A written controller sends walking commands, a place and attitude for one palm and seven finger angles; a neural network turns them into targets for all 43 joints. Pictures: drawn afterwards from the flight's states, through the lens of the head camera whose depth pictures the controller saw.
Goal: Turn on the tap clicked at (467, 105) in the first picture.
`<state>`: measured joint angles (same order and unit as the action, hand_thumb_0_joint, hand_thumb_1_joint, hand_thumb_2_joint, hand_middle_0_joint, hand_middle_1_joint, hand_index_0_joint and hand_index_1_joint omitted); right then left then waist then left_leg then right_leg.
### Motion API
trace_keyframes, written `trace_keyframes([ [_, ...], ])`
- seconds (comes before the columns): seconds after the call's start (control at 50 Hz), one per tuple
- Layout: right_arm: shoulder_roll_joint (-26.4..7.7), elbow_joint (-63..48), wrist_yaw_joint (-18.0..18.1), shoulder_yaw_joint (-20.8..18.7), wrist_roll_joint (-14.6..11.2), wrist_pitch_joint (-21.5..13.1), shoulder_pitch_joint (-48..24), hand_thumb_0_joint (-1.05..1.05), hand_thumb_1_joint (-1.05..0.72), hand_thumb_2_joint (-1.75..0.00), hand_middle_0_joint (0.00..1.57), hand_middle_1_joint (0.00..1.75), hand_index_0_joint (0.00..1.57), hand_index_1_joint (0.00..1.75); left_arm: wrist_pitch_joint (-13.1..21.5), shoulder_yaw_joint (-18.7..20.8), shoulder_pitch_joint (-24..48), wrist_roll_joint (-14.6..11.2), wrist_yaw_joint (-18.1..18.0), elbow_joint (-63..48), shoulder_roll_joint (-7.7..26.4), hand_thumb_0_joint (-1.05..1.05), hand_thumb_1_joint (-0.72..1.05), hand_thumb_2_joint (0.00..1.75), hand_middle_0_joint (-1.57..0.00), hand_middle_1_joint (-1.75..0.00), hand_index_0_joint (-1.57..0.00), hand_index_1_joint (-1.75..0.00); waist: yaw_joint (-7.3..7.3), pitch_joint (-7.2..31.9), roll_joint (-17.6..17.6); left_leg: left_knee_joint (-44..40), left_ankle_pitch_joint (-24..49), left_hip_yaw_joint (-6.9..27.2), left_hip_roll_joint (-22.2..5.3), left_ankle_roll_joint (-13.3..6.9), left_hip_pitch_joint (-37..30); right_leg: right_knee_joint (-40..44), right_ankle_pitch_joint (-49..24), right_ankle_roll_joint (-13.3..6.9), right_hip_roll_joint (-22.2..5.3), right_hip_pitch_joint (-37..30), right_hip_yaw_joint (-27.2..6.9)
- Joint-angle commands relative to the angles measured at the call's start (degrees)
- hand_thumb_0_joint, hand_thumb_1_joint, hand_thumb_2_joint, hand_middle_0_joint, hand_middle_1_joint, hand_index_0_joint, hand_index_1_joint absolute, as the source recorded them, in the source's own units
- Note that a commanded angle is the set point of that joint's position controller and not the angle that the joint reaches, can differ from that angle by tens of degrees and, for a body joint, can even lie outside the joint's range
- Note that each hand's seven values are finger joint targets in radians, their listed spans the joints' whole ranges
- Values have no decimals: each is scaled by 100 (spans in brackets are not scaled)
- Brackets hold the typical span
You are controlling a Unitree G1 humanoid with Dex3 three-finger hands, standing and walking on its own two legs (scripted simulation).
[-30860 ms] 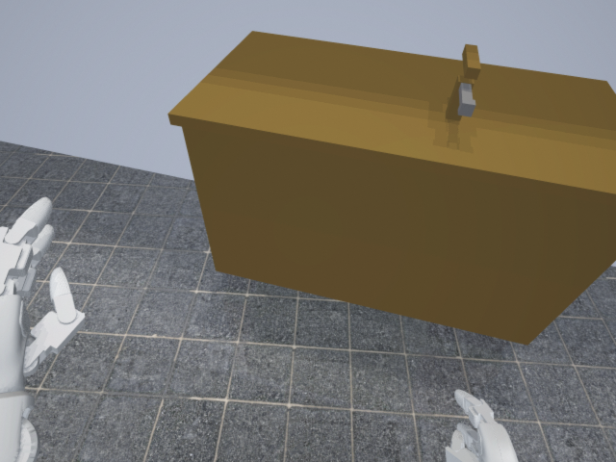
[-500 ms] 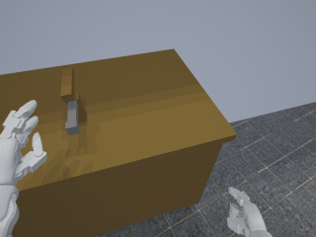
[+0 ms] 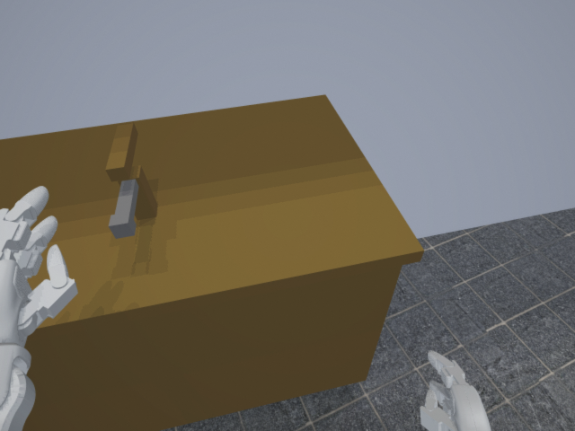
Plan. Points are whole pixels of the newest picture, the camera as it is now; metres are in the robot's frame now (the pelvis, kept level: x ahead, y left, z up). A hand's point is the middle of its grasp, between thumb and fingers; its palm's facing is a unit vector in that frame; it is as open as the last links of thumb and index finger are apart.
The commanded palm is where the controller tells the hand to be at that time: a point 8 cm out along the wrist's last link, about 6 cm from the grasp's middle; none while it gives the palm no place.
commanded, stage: turn the palm inward beside the body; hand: left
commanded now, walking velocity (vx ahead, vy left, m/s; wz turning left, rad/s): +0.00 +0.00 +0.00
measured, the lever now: (122, 225) +0.36 +0.30 +0.10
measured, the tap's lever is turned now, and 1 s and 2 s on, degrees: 0 0 0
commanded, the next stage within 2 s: reach beside the lever's end, fingers flat in 1.44 s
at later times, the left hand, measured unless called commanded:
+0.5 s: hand (74, 309) +0.19 +0.25 +0.16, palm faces +0.46 -0.86 -0.21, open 7.5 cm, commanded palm +0.14 +0.28 +0.17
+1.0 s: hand (68, 332) +0.17 +0.24 +0.16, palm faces +0.48 -0.86 -0.14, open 7.5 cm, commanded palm +0.11 +0.28 +0.17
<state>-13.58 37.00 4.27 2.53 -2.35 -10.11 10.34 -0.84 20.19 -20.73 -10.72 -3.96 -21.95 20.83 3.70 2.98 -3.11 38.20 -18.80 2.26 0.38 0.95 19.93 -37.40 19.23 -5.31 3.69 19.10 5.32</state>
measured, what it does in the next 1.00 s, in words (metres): stands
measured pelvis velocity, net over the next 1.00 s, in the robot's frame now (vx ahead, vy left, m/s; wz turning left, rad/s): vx -0.01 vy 0.01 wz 0.03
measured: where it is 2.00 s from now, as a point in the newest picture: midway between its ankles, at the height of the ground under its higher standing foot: outside the picture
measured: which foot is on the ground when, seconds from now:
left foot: down 0.00-1.00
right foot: down 0.00-1.00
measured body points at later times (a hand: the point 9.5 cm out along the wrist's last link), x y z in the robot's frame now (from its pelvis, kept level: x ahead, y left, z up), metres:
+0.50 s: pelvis +0.00 +0.00 +0.00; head -0.02 -0.03 +0.45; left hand +0.16 +0.29 +0.18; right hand +0.21 -0.21 -0.07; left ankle +0.02 +0.13 -0.72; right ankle +0.01 -0.05 -0.72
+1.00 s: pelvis -0.01 +0.01 +0.00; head -0.03 -0.02 +0.45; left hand +0.14 +0.29 +0.17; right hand +0.21 -0.20 -0.07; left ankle +0.01 +0.13 -0.72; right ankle +0.01 -0.05 -0.72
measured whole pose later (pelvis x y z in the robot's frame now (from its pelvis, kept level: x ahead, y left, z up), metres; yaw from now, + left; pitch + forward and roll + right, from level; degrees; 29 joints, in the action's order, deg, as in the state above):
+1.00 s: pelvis -0.01 +0.01 +0.00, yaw +2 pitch -1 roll +0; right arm -14.2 37.5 5.3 3.4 -3.4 -16.4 10.8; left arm -7.3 13.2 -28.9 -13.9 -9.8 -31.1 13.9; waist 5.0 3.6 -3.8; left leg 38.8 -18.3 3.5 1.8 0.2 19.4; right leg -37.8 19.3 -4.9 2.3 17.9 6.7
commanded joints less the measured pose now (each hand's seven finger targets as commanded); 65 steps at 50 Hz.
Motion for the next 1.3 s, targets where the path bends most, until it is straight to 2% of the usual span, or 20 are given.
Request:
trace_keyframes([
  [0.0, -653, -925, 41, -283, -34, -410, -704, 0, -90, -90, 20, 30, 20, 30, 236, 788, 309, -155, -64, -1155, 1090, 0, 90, 90, -20, -30, -20, -30, 77, 699, 376, -178, 919, -21, -79, -250, 268, 918, -1431, 720, -907, -618, -1145],
  [0.08, -686, -934, 58, -317, -46, -567, -558, 0, -90, -90, 20, 30, 20, 30, 350, 671, 210, -183, -24, -1415, 955, 0, 90, 90, -20, -30, -20, -30, 48, 811, 376, -173, 1170, -43, -42, -304, 104, 764, -1883, 701, -801, -561, -920],
  [0.14, -668, -909, 75, -314, -67, -684, -534, 0, -90, -90, 20, 30, 20, 30, 442, 508, 302, -148, -61, -1559, 842, 0, 90, 90, -20, -30, -20, -30, 32, 703, 163, -194, 1151, -54, -11, -327, 21, 764, -1706, 660, -758, -399, -837],
  [0.2, -702, -904, 90, -324, -53, -785, -522, 0, -90, -90, 20, 30, 20, 30, 452, 494, 121, -159, -142, -1549, 845, 0, 90, 90, -20, -30, -20, -30, 73, 683, 308, -244, 1073, -21, 1, -340, 65, 765, -1426, 628, -707, -357, -749],
  [0.22, -664, -892, 95, -298, -82, -802, -624, 0, -90, -90, 20, 30, 20, 30, 426, 557, 111, -125, -202, -1575, 878, 0, 90, 90, -20, -30, -20, -30, 117, 595, 71, -251, 1026, -44, 16, -343, 18, 809, -1259, 599, -690, -280, -760],
  [0.4, -665, -934, 109, -259, -86, -876, -649, 0, -90, -90, 20, 30, 20, 30, 140, 274, -23, -230, -311, -1751, 596, 0, 90, 90, -20, -30, -20, -30, 112, 578, 267, -327, 896, 0, -4, -341, 37, 855, -919, 572, -633, -253, -634],
  [0.42, -637, -930, 116, -225, -107, -888, -769, 0, -90, -90, 20, 30, 20, 30, 97, 269, -9, -195, -341, -1761, 588, 0, 90, 90, -20, -30, -20, -30, 126, 464, -22, -327, 861, -1, 7, -345, -24, 887, -815, 541, -626, -153, -655],
  [0.5, -648, -942, 139, -220, -87, -929, -754, 0, -90, -90, 20, 30, 20, 30, -9, 108, -25, -254, -376, -1800, 472, 0, 90, 90, -20, -30, -20, -30, 91, 437, 397, -360, 648, 56, -13, -345, 43, 977, -438, 567, -627, -142, -655],
  [0.56, -613, -961, 123, -185, -96, -945, -789, 0, -90, -90, 20, 30, 20, 30, -32, 20, -64, -202, -447, -1969, 399, 0, 90, 90, -20, -30, -20, -30, 107, 383, 62, -421, 619, 63, 6, -338, -57, 935, -408, 512, -586, -65, -550],
  [0.6, -626, -951, 124, -178, -86, -946, -792, 0, -90, -90, 20, 30, 20, 30, -63, -3, -84, -228, -473, -1972, 384, 0, 90, 90, -20, -30, -20, -30, 107, 376, 318, -425, 538, 96, 10, -341, 30, 963, -251, 530, -585, -92, -557],
  [0.74, -587, -946, 111, -135, -95, -980, -826, 0, -90, -90, 20, 30, 20, 30, -108, -184, -242, -219, -553, -2166, 157, 0, 90, 90, -20, -30, -20, -30, 117, 385, -43, -498, 503, 135, 27, -319, -88, 885, -267, 467, -543, -36, -405],
  [0.78, -620, -964, 119, -149, -81, -1004, -833, 0, -90, -90, 20, 30, 20, 30, -114, -188, -356, -253, -561, -2174, 171, 0, 90, 90, -20, -30, -20, -30, 117, 375, 183, -495, 522, 150, 24, -334, -78, 894, -316, 476, -530, -63, -394],
  [0.9, -619, -938, 141, -148, -87, -1026, -861, 0, -90, -90, 20, 30, 20, 30, -217, -132, -276, -326, -614, -2227, 179, 0, 90, 90, -20, -30, -20, -30, 118, 319, 215, -508, 444, 169, 23, -326, -69, 950, -212, 484, -537, -54, -402],
  [0.94, -591, -922, 142, -118, -113, -1028, -865, 0, -90, -90, 20, 30, 20, 30, -261, -188, -192, -294, -635, -2261, 134, 0, 90, 90, -20, -30, -20, -30, 119, 285, -58, -562, 332, 198, 46, -307, -73, 930, -93, 459, -531, -21, -389],
  [1.02, -609, -890, 163, -113, -135, -1048, -938, 0, -90, -90, 20, 30, 20, 30, -429, -102, -232, -369, -638, -2157, 180, 0, 90, 90, -20, -30, -20, -30, 147, 239, 141, -553, 265, 211, 45, -326, -37, 1053, 51, 482, -534, -81, -446],
  [1.06, -603, -916, 165, -109, -128, -1050, -916, 0, -90, -90, 20, 30, 20, 30, -484, -200, -232, -379, -606, -2168, 102, 0, 90, 90, -20, -30, -20, -30, 130, 207, 238, -550, 285, 208, 34, -328, -29, 1060, 26, 490, -541, -81, -450],
  [1.12, -612, -892, 152, -111, -121, -1058, -921, 0, -90, -90, 20, 30, 20, 30, -501, -100, -235, -321, -622, -2261, 219, 0, 90, 90, -20, -30, -20, -30, 166, 286, -93, -542, 451, 194, 40, -317, -134, 1022, -179, 463, -536, -115, -432],
  [1.2, -617, -929, 148, -127, -90, -1049, -853, 0, -90, -90, 20, 30, 20, 30, -478, -109, -286, -388, -620, -2234, 133, 0, 90, 90, -20, -30, -20, -30, 148, 376, 308, -505, 636, 188, 36, -328, -107, 988, -455, 498, -536, -213, -438],
  [1.26, -601, -918, 128, -131, -98, -1049, -852, 0, -90, -90, 20, 30, 20, 30, -449, -157, -310, -352, -634, -2242, 78, 0, 90, 90, -20, -30, -20, -30, 142, 381, 45, -496, 733, 158, 40, -310, -187, 951, -621, 474, -536, -199, -420],
  [1.28, -614, -911, 128, -125, -85, -1046, -801, 0, -90, -90, 20, 30, 20, 30, -433, -120, -302, -379, -629, -2229, 96, 0, 90, 90, -20, -30, -20, -30, 139, 418, 195, -492, 768, 168, 49, -315, -159, 935, -714, 485, -537, -247, -421],
])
